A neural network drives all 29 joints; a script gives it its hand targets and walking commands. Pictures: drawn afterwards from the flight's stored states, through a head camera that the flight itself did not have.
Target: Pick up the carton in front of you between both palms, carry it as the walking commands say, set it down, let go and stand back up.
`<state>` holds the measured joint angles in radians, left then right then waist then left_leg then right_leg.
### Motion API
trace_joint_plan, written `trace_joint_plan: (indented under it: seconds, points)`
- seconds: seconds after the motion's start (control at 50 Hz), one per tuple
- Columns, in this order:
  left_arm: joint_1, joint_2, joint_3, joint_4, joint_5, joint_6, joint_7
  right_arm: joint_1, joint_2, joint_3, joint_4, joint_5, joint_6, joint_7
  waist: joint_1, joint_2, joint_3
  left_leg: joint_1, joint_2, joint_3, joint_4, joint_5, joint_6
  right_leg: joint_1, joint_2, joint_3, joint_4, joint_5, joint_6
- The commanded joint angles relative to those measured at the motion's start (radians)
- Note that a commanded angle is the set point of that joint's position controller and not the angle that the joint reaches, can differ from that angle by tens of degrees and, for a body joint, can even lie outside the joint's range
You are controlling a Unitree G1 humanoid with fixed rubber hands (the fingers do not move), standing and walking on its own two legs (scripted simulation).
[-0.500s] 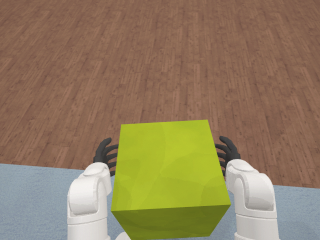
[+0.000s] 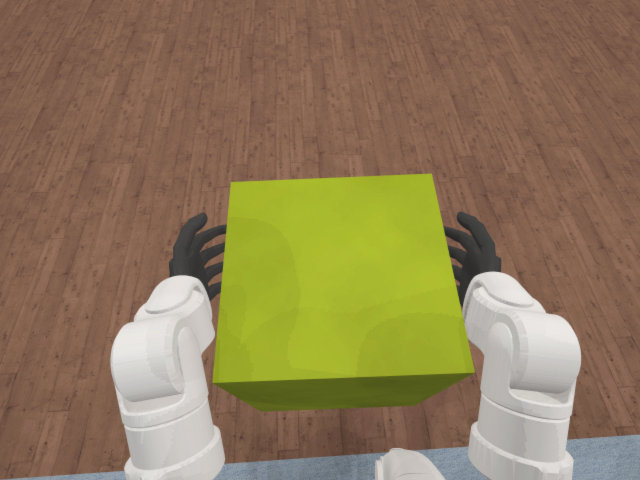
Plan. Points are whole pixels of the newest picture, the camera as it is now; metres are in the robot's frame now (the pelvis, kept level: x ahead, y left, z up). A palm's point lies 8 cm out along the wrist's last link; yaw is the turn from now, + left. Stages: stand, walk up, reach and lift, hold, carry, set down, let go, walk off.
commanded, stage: carry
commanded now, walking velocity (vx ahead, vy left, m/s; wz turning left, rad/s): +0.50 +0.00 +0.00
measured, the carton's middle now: (334, 308) +0.30 -0.01 +0.05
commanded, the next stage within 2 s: none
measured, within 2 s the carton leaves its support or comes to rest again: neither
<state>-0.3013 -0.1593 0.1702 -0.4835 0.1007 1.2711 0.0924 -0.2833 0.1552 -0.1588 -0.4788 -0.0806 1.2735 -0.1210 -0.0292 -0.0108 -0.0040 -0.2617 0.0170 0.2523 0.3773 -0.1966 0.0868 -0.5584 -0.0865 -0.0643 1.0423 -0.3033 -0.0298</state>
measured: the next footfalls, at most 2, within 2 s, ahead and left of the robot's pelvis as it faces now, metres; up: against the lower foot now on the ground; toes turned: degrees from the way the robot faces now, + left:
right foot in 0.26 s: +0.37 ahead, -0.11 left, +0.01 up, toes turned -6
left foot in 0.68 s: +0.65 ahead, +0.07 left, +0.03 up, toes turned +7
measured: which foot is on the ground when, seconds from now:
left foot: down 0.00-0.26, up 0.28-0.66, down 0.68-1.00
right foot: up 0.00-0.24, down 0.26-0.68, up 0.70-1.00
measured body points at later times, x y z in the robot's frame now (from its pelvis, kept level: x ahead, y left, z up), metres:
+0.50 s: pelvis +0.32 -0.05 +0.00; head +0.42 -0.05 +0.43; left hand +0.72 +0.14 +0.12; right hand +0.75 -0.16 +0.12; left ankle +0.32 +0.09 -0.63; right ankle +0.33 -0.11 -0.74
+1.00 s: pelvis +0.66 +0.00 +0.03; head +0.76 +0.00 +0.46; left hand +1.08 +0.12 +0.17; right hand +1.06 -0.18 +0.17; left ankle +0.60 +0.07 -0.71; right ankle +0.75 -0.13 -0.65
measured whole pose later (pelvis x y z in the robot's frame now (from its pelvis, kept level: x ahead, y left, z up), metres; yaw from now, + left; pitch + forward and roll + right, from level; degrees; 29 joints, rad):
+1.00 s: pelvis +0.66 +0.00 +0.03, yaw +1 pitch +7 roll -2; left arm -0.85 -0.05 0.32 -0.17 0.11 1.31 0.11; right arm -0.83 0.03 -0.30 -0.14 -0.03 1.30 -0.16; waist -0.11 0.01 0.11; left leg -0.25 -0.01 0.09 0.45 -0.40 0.06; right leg -0.72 0.00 -0.04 0.91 -0.37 -0.04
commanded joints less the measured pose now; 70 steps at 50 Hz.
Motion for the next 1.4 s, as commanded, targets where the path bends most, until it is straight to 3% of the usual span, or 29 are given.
trace_joint_plan:
  seconds: [0.0, 0.16, 0.22, 0.24, 0.26, 0.28, 0.34, 0.38, 0.48, 0.6, 0.64, 0.66, 0.68, 0.7, 0.72, 0.76, 0.78, 0.82, 0.88, 1.0, 1.04, 1.06, 1.08, 1.1, 1.12, 1.16, 1.18, 1.26, 1.38]
  points:
    - [-0.561, -0.703, -0.739, -0.001, -0.385, 0.025, -0.203, -0.631, 0.694, 0.737, -0.062, 0.44, 0.023, 0.254, 0.008, 0.121, -0.362, 0.343, 0.254, -0.226, -0.154, 0.23, 0.08, -0.088, -0.011, -0.03, -0.15, 0.067, 0.02]
    - [-0.919, -0.65, -0.653, 0.257, -0.438, 0.089, -0.19, -0.968, 0.631, 0.64, 0.208, 0.463, 0.079, 0.235, -0.024, 0.166, -0.243, 0.34, 0.208, -0.135, -0.058, 0.358, 0.054, -0.039, 0.046, -0.11, -0.421, 0.209, -0.029]
    - [-1.015, -0.668, -0.578, 0.391, -0.451, 0.097, -0.19, -1.108, 0.672, 0.6, 0.314, 0.481, 0.091, 0.224, 0.065, 0.094, -0.362, 0.234, 0.141, -0.035, 0.294, 0.507, -0.01, 0.348, 0.146, -0.193, -0.516, 0.141, -0.054]
    - [-1.028, -0.675, -0.551, 0.434, -0.452, 0.095, -0.19, -1.162, 0.682, 0.583, 0.346, 0.489, 0.092, 0.22, 0.123, -0.024, -0.466, 0.072, 0.107, -0.046, 0.541, 0.272, -0.038, 0.583, -0.008, 0.016, -0.544, 0.042, -0.07]
    - [-1.079, -0.652, -0.517, 0.469, -0.443, 0.09, -0.188, -1.209, 0.729, 0.568, 0.375, 0.494, 0.096, 0.215, 0.1, -0.293, -0.587, -0.236, -0.033, -0.117, 0.831, -0.153, -0.079, 0.848, -0.287, 0.534, -0.633, -0.003, -0.233]
    - [-1.094, -0.706, -0.512, 0.487, -0.461, 0.087, -0.189, -1.239, 0.733, 0.559, 0.389, 0.481, 0.093, 0.206, 0.125, -0.327, -0.579, -0.425, -0.077, -0.217, 1.01, -0.338, -0.07, 0.902, -0.301, 0.675, -0.735, -0.016, -0.283]
    - [-1.313, -0.85, -0.523, 0.41, -0.536, 0.065, -0.201, -1.373, 0.839, 0.518, 0.389, 0.477, 0.066, 0.185, 0.113, -0.08, -0.516, -0.532, 0.025, -0.279, 1.044, -0.218, -0.015, 0.807, -0.22, 0.387, -0.594, 0.412, -0.207]
    - [-1.406, -0.907, -0.522, 0.373, -0.565, 0.054, -0.201, -1.407, 0.865, 0.493, 0.38, 0.459, 0.051, 0.166, 0.098, -0.082, -0.552, -0.504, 0.041, -0.275, 0.975, -0.177, -0.016, 0.783, -0.189, 0.305, -0.611, 0.365, -0.174]
    - [-1.42, -0.916, -0.522, 0.353, -0.557, 0.04, -0.192, -1.37, 0.843, 0.467, 0.394, 0.381, 0.026, 0.132, 0.113, -0.092, -0.566, -0.64, 0.04, -0.218, 0.841, -0.191, -0.041, 0.863, -0.184, 0.226, -0.589, 0.505, -0.207]
    - [-1.32, -0.862, -0.537, 0.34, -0.493, 0.034, -0.193, -1.29, 0.797, 0.486, 0.373, 0.314, 0.021, 0.135, 0.12, -0.131, -0.501, -0.411, -0.047, -0.071, 0.323, 0.007, -0.034, 0.801, -0.08, 0.036, -0.538, 0.78, -0.146]
    - [-1.282, -0.85, -0.546, 0.353, -0.48, 0.038, -0.196, -1.261, 0.793, 0.501, 0.38, 0.316, 0.026, 0.148, 0.052, -0.157, -0.542, -0.131, -0.119, -0.009, 0.155, 0.092, 0.0, 0.737, -0.069, -0.034, -0.384, 1.02, -0.089]
    - [-1.271, -0.85, -0.556, 0.359, -0.474, 0.038, -0.199, -1.242, 0.796, 0.506, 0.384, 0.324, 0.026, 0.157, -0.022, -0.134, -0.601, 0.124, -0.089, -0.013, 0.091, 0.177, 0.014, 0.624, -0.06, -0.079, -0.234, 0.927, -0.049]
    - [-1.247, -0.845, -0.582, 0.346, -0.47, 0.041, -0.199, -1.198, 0.798, 0.51, 0.377, 0.34, 0.03, 0.169, -0.077, -0.04, -0.661, 0.396, 0.074, -0.246, 0.139, 0.174, 0.041, 0.394, -0.042, -0.028, -0.091, 0.565, -0.024]
    - [-1.249, -0.863, -0.563, 0.364, -0.457, 0.047, -0.202, -1.245, 0.77, 0.52, 0.376, 0.331, 0.02, 0.173, -0.063, 0.308, -0.824, 0.742, 0.334, -0.744, 0.147, 0.409, 0.244, 0.034, 0.118, 0.021, 0.186, -0.059, 0.015]
    - [-1.264, -0.839, -0.569, 0.357, -0.448, 0.047, -0.199, -1.225, 0.806, 0.541, 0.378, 0.366, 0.023, 0.183, -0.081, 0.338, -0.794, 0.804, 0.337, -0.84, 0.1, 0.457, 0.28, -0.14, 0.174, 0.083, 0.394, -0.246, 0.006]
    - [-1.269, -0.833, -0.559, 0.328, -0.426, 0.037, -0.182, -1.3, 0.87, 0.59, 0.286, 0.441, 0.018, 0.202, -0.092, 0.125, -0.658, 0.74, 0.281, -0.643, 0.147, 0.575, 0.199, -0.277, 0.111, 0.104, 0.399, -0.195, -0.017]
    - [-1.266, -0.833, -0.553, 0.318, -0.412, 0.033, -0.173, -1.356, 0.895, 0.613, 0.236, 0.48, 0.014, 0.208, -0.086, 0.083, -0.613, 0.695, 0.262, -0.596, 0.138, 0.604, 0.164, -0.289, 0.093, 0.095, 0.329, -0.164, -0.022]
    - [-1.232, -0.811, -0.537, 0.305, -0.375, 0.025, -0.151, -1.407, 0.913, 0.636, 0.173, 0.529, 0.008, 0.212, -0.071, 0.081, -0.615, 0.662, 0.248, -0.552, 0.107, 0.546, 0.13, -0.257, 0.082, 0.089, 0.227, -0.116, -0.023]
    - [-1.186, -0.754, -0.521, 0.301, -0.32, 0.017, -0.126, -1.421, 0.886, 0.642, 0.134, 0.557, 0.011, 0.214, -0.07, 0.099, -0.617, 0.662, 0.253, -0.5, 0.103, 0.571, 0.152, -0.278, 0.079, 0.058, 0.089, -0.139, -0.012]
    - [-1.145, -0.704, -0.509, 0.421, -0.285, 0.042, -0.125, -1.34, 0.826, 0.601, 0.31, 0.527, 0.044, 0.242, -0.05, 0.177, -0.495, 0.399, 0.169, -0.282, 0.092, 0.615, 0.097, -0.009, 0.139, -0.091, -0.365, 0.05, -0.014]
    - [-1.155, -0.726, -0.51, 0.487, -0.308, 0.051, -0.141, -1.327, 0.826, 0.582, 0.395, 0.51, 0.05, 0.25, 0.01, 0.169, -0.508, 0.312, 0.147, -0.192, 0.231, 0.779, 0.042, 0.236, 0.188, -0.151, -0.512, 0.166, -0.043]
    - [-1.163, -0.739, -0.506, 0.519, -0.324, 0.053, -0.152, -1.319, 0.83, 0.573, 0.436, 0.501, 0.051, 0.252, 0.062, 0.139, -0.561, 0.208, 0.126, -0.157, 0.367, 0.696, 0.002, 0.454, 0.168, -0.136, -0.549, 0.203, -0.07]
    - [-1.152, -0.76, -0.501, 0.552, -0.349, 0.055, -0.165, -1.337, 0.825, 0.563, 0.469, 0.496, 0.053, 0.254, 0.129, 0.056, -0.619, 0.013, 0.102, -0.173, 0.542, 0.35, -0.024, 0.685, 0.0, 0.089, -0.532, 0.115, -0.094]
    - [-1.17, -0.761, -0.49, 0.591, -0.351, 0.046, -0.174, -1.332, 0.863, 0.538, 0.498, 0.483, 0.057, 0.256, 0.11, -0.275, -0.691, -0.304, -0.063, -0.195, 0.816, -0.182, -0.066, 0.899, -0.253, 0.608, -0.596, 0.262, -0.257]
    - [-1.18, -0.808, -0.494, 0.592, -0.383, 0.046, -0.184, -1.362, 0.863, 0.527, 0.511, 0.47, 0.055, 0.254, 0.122, -0.263, -0.64, -0.463, -0.085, -0.276, 1.006, -0.349, -0.047, 0.92, -0.26, 0.695, -0.619, 0.326, -0.312]
    - [-1.291, -0.899, -0.527, 0.526, -0.471, 0.043, -0.206, -1.373, 0.877, 0.49, 0.502, 0.445, 0.043, 0.235, 0.131, -0.067, -0.551, -0.564, -0.031, -0.294, 1.046, -0.288, -0.027, 0.868, -0.212, 0.501, -0.557, 0.509, -0.261]
    - [-1.358, -0.94, -0.542, 0.486, -0.512, 0.039, -0.213, -1.376, 0.876, 0.471, 0.488, 0.426, 0.038, 0.221, 0.122, -0.04, -0.528, -0.568, -0.009, -0.289, 0.995, -0.246, -0.025, 0.822, -0.191, 0.441, -0.568, 0.516, -0.228]
    - [-1.461, -0.986, -0.561, 0.386, -0.598, 0.035, -0.216, -1.347, 0.833, 0.424, 0.442, 0.357, 0.028, 0.164, 0.106, -0.066, -0.549, -0.545, 0.006, -0.257, 0.854, -0.216, -0.041, 0.775, -0.175, 0.361, -0.611, 0.459, -0.206]
    - [-1.392, -0.921, -0.537, 0.424, -0.57, 0.049, -0.211, -1.286, 0.757, 0.427, 0.456, 0.289, 0.04, 0.131, 0.124, -0.115, -0.496, -0.481, -0.005, -0.165, 0.485, -0.09, -0.055, 0.723, -0.13, 0.199, -0.616, 0.56, -0.186]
